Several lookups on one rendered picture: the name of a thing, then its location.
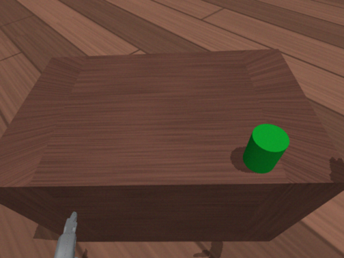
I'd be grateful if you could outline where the can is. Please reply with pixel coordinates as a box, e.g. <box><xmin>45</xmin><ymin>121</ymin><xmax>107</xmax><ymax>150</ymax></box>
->
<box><xmin>243</xmin><ymin>124</ymin><xmax>290</xmax><ymax>174</ymax></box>

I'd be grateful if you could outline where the left robot hand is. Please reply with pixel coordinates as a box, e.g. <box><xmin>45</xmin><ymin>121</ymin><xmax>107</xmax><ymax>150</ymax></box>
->
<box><xmin>54</xmin><ymin>211</ymin><xmax>78</xmax><ymax>258</ymax></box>

